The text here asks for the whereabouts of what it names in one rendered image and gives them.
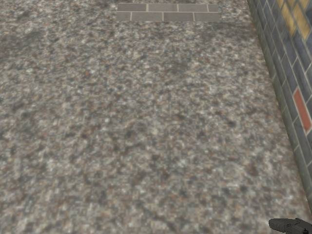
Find robot right hand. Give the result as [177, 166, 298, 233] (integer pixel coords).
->
[268, 217, 312, 234]

